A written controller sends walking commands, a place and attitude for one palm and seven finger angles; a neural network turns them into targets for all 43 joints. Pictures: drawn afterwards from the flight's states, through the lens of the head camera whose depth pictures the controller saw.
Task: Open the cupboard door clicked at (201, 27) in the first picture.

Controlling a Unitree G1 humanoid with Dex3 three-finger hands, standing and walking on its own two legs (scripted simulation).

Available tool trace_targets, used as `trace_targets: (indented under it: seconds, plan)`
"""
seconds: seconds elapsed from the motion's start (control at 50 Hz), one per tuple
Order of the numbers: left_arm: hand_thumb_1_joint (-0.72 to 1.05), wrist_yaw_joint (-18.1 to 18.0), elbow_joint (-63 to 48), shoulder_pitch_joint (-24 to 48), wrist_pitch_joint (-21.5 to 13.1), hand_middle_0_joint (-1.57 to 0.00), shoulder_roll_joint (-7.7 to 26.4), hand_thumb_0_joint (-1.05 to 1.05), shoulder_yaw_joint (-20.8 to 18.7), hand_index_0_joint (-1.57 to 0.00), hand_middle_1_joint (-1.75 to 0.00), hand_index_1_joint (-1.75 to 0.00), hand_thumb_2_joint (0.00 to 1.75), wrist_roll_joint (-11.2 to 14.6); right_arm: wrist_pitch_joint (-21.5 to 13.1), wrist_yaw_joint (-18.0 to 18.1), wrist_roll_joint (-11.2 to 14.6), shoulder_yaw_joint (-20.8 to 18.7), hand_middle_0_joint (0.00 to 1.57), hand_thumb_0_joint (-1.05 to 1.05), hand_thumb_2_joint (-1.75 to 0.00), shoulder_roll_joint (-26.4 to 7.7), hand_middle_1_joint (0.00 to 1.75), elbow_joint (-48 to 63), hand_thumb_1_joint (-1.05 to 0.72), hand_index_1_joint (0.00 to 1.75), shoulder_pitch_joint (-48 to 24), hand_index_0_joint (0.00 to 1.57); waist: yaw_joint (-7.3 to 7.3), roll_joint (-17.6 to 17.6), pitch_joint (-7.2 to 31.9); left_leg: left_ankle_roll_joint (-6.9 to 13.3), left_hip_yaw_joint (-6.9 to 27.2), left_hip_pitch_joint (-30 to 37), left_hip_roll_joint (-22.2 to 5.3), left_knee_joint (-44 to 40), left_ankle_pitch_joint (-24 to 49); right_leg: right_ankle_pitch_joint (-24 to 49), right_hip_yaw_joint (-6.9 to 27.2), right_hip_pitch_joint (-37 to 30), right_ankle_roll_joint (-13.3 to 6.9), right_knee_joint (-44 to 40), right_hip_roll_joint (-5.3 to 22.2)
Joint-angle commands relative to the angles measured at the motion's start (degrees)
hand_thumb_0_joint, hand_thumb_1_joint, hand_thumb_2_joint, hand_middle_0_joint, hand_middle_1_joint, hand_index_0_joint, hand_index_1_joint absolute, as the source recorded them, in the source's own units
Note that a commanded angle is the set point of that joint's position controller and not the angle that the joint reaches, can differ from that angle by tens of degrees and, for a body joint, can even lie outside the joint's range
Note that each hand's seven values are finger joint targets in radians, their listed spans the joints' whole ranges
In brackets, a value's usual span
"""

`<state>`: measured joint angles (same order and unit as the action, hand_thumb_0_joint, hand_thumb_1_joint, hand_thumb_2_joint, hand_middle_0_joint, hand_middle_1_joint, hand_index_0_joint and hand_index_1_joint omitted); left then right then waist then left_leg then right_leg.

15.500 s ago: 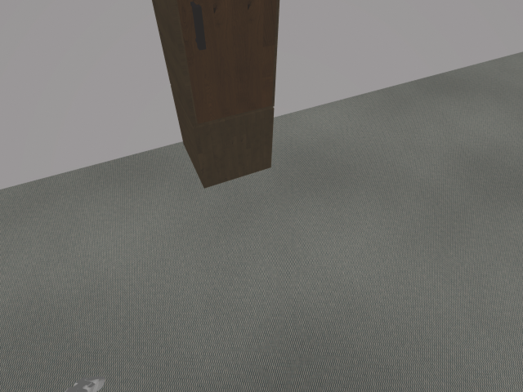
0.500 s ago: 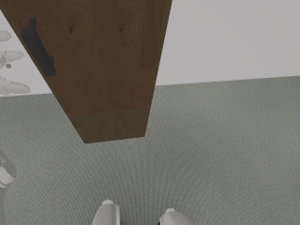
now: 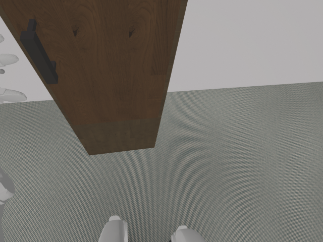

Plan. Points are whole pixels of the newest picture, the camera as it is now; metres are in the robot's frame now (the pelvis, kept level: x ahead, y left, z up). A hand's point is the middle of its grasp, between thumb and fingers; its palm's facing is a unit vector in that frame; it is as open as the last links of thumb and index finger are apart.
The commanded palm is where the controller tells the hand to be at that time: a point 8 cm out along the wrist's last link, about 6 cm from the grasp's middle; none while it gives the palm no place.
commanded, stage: move the hooked fingers beside the handle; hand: left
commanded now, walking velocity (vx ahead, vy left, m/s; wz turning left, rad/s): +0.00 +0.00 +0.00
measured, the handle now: (42, 53) +0.52 +0.26 +0.11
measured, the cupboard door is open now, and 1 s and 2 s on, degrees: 0 0 0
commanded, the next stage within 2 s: slide the fingers in behind the handle in 0.44 s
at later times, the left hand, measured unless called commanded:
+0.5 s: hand (4, 71) +0.46 +0.32 +0.11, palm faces +0.14 -0.99 +0.01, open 14.0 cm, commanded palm +0.44 +0.36 +0.11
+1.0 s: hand (18, 72) +0.46 +0.29 +0.12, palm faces +0.11 -0.99 +0.01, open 14.0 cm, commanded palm +0.44 +0.33 +0.11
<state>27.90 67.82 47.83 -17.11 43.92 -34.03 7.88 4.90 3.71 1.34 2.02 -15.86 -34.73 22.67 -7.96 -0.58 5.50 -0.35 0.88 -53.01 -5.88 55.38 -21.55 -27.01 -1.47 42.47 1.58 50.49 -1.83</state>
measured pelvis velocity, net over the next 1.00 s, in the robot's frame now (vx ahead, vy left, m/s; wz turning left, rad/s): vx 0.00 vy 0.00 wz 0.00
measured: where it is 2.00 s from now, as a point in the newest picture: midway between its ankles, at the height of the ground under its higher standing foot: outside the picture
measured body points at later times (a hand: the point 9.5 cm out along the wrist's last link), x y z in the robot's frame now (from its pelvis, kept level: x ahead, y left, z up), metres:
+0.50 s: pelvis -0.01 +0.00 +0.00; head +0.11 +0.03 +0.43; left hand +0.45 +0.37 +0.12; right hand +0.01 -0.28 -0.10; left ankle +0.04 +0.12 -0.68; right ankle -0.03 -0.15 -0.68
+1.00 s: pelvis +0.00 +0.00 +0.00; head +0.09 +0.03 +0.44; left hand +0.45 +0.34 +0.12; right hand +0.03 -0.27 -0.10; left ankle +0.04 +0.12 -0.68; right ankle -0.03 -0.15 -0.68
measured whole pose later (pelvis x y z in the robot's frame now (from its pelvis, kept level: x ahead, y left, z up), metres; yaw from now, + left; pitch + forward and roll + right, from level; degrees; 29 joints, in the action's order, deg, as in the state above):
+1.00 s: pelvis +0.00 +0.00 +0.00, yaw +0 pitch +17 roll -4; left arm 24.0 65.0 46.5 -17.3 38.4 -30.1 8.3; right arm 4.4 3.4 1.3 1.9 -15.4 -34.5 21.9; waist -7.7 -1.2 6.1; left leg -0.5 0.9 -51.5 -5.6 54.9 -21.1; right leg -26.9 -1.3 41.2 1.5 50.6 -1.7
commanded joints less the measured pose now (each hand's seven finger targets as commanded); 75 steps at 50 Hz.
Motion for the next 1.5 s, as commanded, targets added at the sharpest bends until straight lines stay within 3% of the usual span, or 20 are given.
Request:
trace_targets:
  seconds: [0.0, 0.04, 0.1, 0.16, 0.2, 0.26, 0.34, 0.5, 0.58, 0.78, 0.82, 0.9, 0.96, 1.06, 1.14, 1.22, 1.28, 1.38, 1.42, 1.48]
  plan:
    - [-0.5, -0.12, -13.74, 22.77, -3.42, -0.3, 19.41, 0.0, -1.08, -0.3, -1.2, -1.2, 0.3, 1.42, -1.08, 0.82, -0.26, -4.29, 0.2, 0.0, -0.9, -11.69, 0.3, 2.92, -0.9, 0.3, 7.59, 0.2, 1.02, -13.95, 25.77, 1.86, 2.07, 34.16, 3.01, -4.8, 21.15, 18.13, -1.9, 3.43, -2.52, -5.79, -3.03]
    - [-0.5, -0.39, -12.57, 22.29, -2.87, -0.3, 17.42, 0.0, 0.37, -0.3, -1.2, -1.2, 0.3, 1.51, -1.1, 0.71, -0.18, -4.07, 0.2, 0.0, -0.9, -11.34, 0.3, 3.2, -0.9, 0.3, 6.95, 0.2, 0.57, -12.96, 23.66, 1.88, 1.84, 33.04, 3.09, -5.05, 20.1, 17.91, -2.05, 3.5, -2.38, -6.05, -3.02]
    - [-0.5, -0.86, -10.74, 23.74, -2.6, -0.3, 18.6, 0.0, -0.18, -0.3, -1.2, -1.2, 0.3, 1.39, -1.28, 0.94, -0.11, -3.86, 0.2, 0.0, -0.9, -11.63, 0.3, 3.32, -0.9, 0.3, 6.8, 0.2, -0.01, -9.73, 22.17, 2.26, 1.67, 30.25, 3.14, -5.02, 18.12, 17.61, -1.65, 2.82, -2.1, -6.22, -2.88]
    - [-0.5, -1.14, -9.03, 24.81, -2.49, -0.3, 18.44, 0.0, 1.15, -0.3, -1.2, -1.2, 0.3, 0.51, -1.46, 1.05, 0.02, -3.49, 0.2, 0.0, -0.9, -11.51, 0.3, 3.62, -0.9, 0.3, 6.43, 0.2, -0.42, -10.28, 20.51, 2.23, 1.53, 28.18, 3.24, -5.08, 15.37, 15.52, -1.5, 3.56, -2.08, -6.22, -2.69]
    - [-0.5, -1.34, -9.91, 25.99, -3.47, -0.3, 21.41, 0.0, -1.1, -0.3, -1.2, -1.2, 0.3, 0.55, -1.61, 1.33, -0.04, -3.65, 0.2, 0.0, -0.9, -11.89, 0.3, 3.63, -0.9, 0.3, 6.76, 0.2, -0.2, -9.99, 23.41, 2.32, 1.5, 28.77, 3.18, -4.49, 17.0, 17.2, -1.0, 2.1, -2.03, -5.75, -2.68]
    - [-0.5, -0.87, -10.7, 25.75, -4.07, -0.3, 19.52, 0.0, 0.41, -0.3, -1.2, -1.2, 0.3, 0.4, -1.5, 1.14, -0.18, -3.64, 0.2, 0.0, -0.9, -11.55, 0.3, 3.4, -0.9, 0.3, 6.92, 0.2, 0.02, -12.17, 25.15, 1.9, 1.83, 31.21, 3.02, -4.16, 18.81, 17.48, -1.4, 3.05, -2.19, -5.26, -2.75]
    - [-0.5, 0.02, -8.12, 22.97, -3.03, -0.3, 20.11, 0.0, -0.71, -0.3, -1.2, -1.2, 0.3, 1.33, -1.33, 1.15, 0.0, -3.7, 0.2, 0.0, -0.9, -11.76, 0.3, 3.4, -0.9, 0.3, 7.03, 0.2, 0.28, -9.53, 24.13, 2.26, 1.41, 28.76, 3.11, -4.08, 17.79, 17.97, -1.27, 1.83, -1.96, -5.51, -2.83]
    - [-0.5, -0.18, -10.54, 23.42, -3.94, -0.3, 22.97, 0.0, -2.98, -0.3, -1.2, -1.2, 0.3, 1.14, -1.29, 1.17, -0.12, -3.93, 0.2, 0.0, -0.9, -11.86, 0.3, 3.32, -0.9, 0.3, 7.33, 0.2, 0.62, -10.92, 25.14, 2.35, 1.15, 28.49, 3.21, -3.6, 19.01, 19.3, -1.03, 1.11, -1.97, -5.06, -2.99]
    - [-0.5, 0.48, -10.53, 24.32, -3.98, -0.3, 19.11, 0.0, 0.01, -0.3, -1.2, -1.2, 0.3, 1.9, -1.28, 1.14, 0.01, -3.75, 0.2, 0.0, -0.9, -11.59, 0.3, 2.87, -0.9, 0.3, 7.51, 0.2, -0.15, -11.12, 23.28, 2.45, 1.19, 28.62, 3.25, -3.98, 17.16, 17.5, -1.12, 2.37, -2.11, -5.63, -3.16]
    - [-0.5, -1.68, -13.96, 22.99, -3.8, -0.3, 17.23, 0.0, -0.02, -0.3, -1.2, -1.2, 0.3, 1.84, -1.31, 0.8, -0.38, -4.14, 0.2, 0.0, -0.9, -11.31, 0.3, 3.04, -0.9, 0.3, 7.62, 0.2, 0.71, -11.08, 25.29, 2.25, 1.65, 31.08, 3.11, -4.51, 18.82, 17.94, -1.51, 2.01, -2.34, -5.53, -3.08]
    - [-0.5, -2.22, -14.39, 22.62, -4.06, -0.3, 13.95, 0.0, 2.04, -0.3, -1.2, -1.2, 0.3, 2.0, -1.5, 0.53, -0.26, -4.24, 0.2, 0.0, -0.9, -10.91, 0.3, 3.01, -0.9, 0.3, 6.98, 0.2, 0.42, -12.42, 24.84, 1.92, 1.69, 32.6, 3.04, -4.84, 18.57, 17.29, -1.74, 3.09, -2.28, -5.8, -3.05]
    - [-0.5, -3.49, -14.35, 20.37, -3.79, -0.3, 14.3, 0.0, 0.88, -0.3, -1.2, -1.2, 0.3, 2.06, -1.49, 0.33, -0.19, -4.21, 0.2, 0.0, -0.9, -10.96, 0.3, 3.36, -0.9, 0.3, 6.48, 0.2, 1.36, -10.7, 23.86, 1.96, 1.51, 31.16, 3.16, -5.51, 17.95, 17.58, -1.74, 1.41, -2.35, -5.88, -2.93]
    - [-0.5, -4.51, -15.41, 21.39, -3.37, -0.3, 10.32, 0.0, 4.04, -0.3, -1.2, -1.2, 0.3, 1.69, -1.75, 0.12, -0.22, -4.23, 0.2, 0.0, -0.9, -10.48, 0.3, 3.65, -0.9, 0.3, 5.93, 0.2, 0.64, -10.72, 22.21, 1.94, 1.56, 31.36, 3.17, -6.15, 16.1, 15.92, -1.9, 2.27, -2.26, -6.49, -2.82]
    - [-0.5, -6.38, -15.91, 23.12, -4.12, -0.3, 8.22, 0.0, 5.06, -0.3, -1.2, -1.2, 0.3, 1.54, -2.17, 0.16, -0.34, -4.25, 0.2, 0.0, -0.9, -10.31, 0.3, 3.33, -0.9, 0.3, 5.77, 0.2, 0.2, -9.09, 22.53, 1.8, 2.05, 31.92, 3.1, -6.43, 15.82, 15.51, -1.87, 2.15, -2.27, -6.45, -2.62]
    - [-0.5, -7.54, -16.03, 23.23, -4.28, -0.3, 7.21, 0.0, 5.56, -0.3, -1.2, -1.2, 0.3, 1.26, -2.27, 0.01, -0.37, -4.29, 0.2, 0.0, -0.9, -10.01, 0.3, 2.97, -0.9, 0.3, 5.64, 0.2, 0.26, -8.81, 22.87, 1.91, 1.48, 31.47, 3.24, -6.05, 16.74, 17.34, -1.47, 0.89, -2.13, -6.39, -2.44]
    - [-0.5, -8.44, -15.41, 21.3, -4.15, -0.3, 9.69, 0.0, 2.88, -0.3, -1.2, -1.2, 0.3, 1.21, -2.14, -0.1, -0.43, -4.25, 0.2, 0.0, -0.9, -10.07, 0.3, 3.1, -0.9, 0.3, 5.7, 0.2, 1.31, -7.13, 23.9, 2.11, 0.79, 29.55, 3.51, -5.84, 17.61, 19.83, -1.07, -2.32, -1.95, -6.14, -2.32]
    - [-0.5, -8.55, -15.85, 22.05, -4.51, -0.3, 9.94, 0.0, 3.16, -0.3, -1.2, -1.2, 0.3, 0.91, -2.03, -0.01, -0.35, -4.12, 0.2, 0.0, -0.9, -9.97, 0.3, 3.28, -0.9, 0.3, 5.44, 0.2, 0.95, -7.25, 22.76, 2.39, 0.22, 27.83, 3.74, -5.62, 16.53, 20.2, -0.55, -3.05, -1.96, -6.16, -2.3]
    - [-0.5, -8.46, -17.88, 21.48, -5.6, -0.3, 5.52, 0.0, 5.59, -0.3, -1.2, -1.2, 0.3, 1.94, -2.18, -0.22, -0.3, -4.45, 0.2, 0.0, -0.9, -9.58, 0.3, 3.14, -0.9, 0.3, 5.31, 0.2, 0.54, -7.21, 23.33, 2.36, 0.28, 29.81, 3.75, -5.67, 17.24, 20.5, -0.67, -2.84, -2.01, -6.4, -2.53]
    - [-0.5, -8.25, -17.54, 20.2, -5.19, -0.3, 5.85, 0.0, 5.24, -0.3, -1.2, -1.2, 0.3, 2.13, -2.1, -0.15, -0.11, -4.64, 0.2, 0.0, -0.9, -9.66, 0.3, 3.01, -0.9, 0.3, 5.08, 0.2, 1.03, -8.03, 23.79, 2.28, 0.02, 29.93, 3.77, -5.81, 17.37, 21.01, -0.54, -3.14, -1.9, -6.53, -2.33]
    - [-0.5, -8.67, -16.88, 21.11, -4.27, -0.3, 3.18, 0.0, 7.32, -0.3, -1.2, -1.2, 0.3, 1.97, -2.01, -0.17, -0.16, -4.53, 0.2, 0.0, -0.9, -9.38, 0.3, 2.81, -0.9, 0.3, 5.21, 0.2, 0.25, -7.02, 20.87, 2.49, 0.2, 28.97, 3.81, -6.17, 15.61, 19.31, -0.74, -1.75, -1.91, -7.05, -2.3]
